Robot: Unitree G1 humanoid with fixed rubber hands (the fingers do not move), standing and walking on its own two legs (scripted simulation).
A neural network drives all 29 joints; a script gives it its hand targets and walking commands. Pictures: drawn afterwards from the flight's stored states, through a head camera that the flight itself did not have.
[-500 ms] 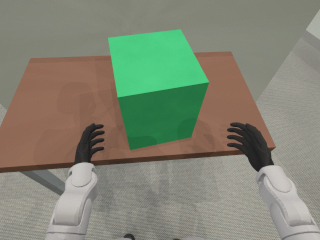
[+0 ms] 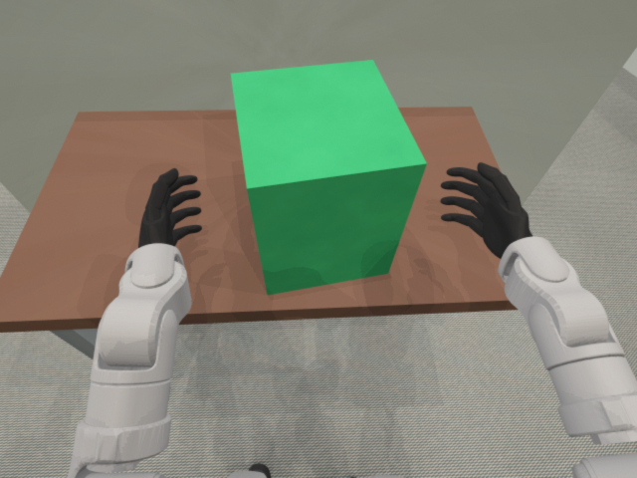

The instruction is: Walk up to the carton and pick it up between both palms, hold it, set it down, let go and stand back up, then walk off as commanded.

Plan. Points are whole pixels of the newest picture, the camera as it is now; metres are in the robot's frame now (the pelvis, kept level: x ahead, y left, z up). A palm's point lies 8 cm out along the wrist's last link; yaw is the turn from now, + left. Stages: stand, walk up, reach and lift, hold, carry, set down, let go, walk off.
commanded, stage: reach and lift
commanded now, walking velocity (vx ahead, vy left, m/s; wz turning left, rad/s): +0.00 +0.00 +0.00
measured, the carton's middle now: (317, 183) +0.49 +0.03 +0.04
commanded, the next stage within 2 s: none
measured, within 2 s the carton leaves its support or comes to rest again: neither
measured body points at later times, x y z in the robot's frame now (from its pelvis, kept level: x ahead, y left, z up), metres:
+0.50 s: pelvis +0.00 +0.00 +0.00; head +0.05 +0.01 +0.45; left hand +0.39 +0.20 +0.14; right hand +0.44 -0.17 +0.14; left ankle +0.04 +0.17 -0.74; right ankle +0.02 -0.09 -0.74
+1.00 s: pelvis +0.01 +0.00 +0.00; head +0.07 +0.01 +0.45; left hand +0.44 +0.20 +0.17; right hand +0.49 -0.15 +0.17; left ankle +0.04 +0.17 -0.74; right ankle +0.02 -0.09 -0.74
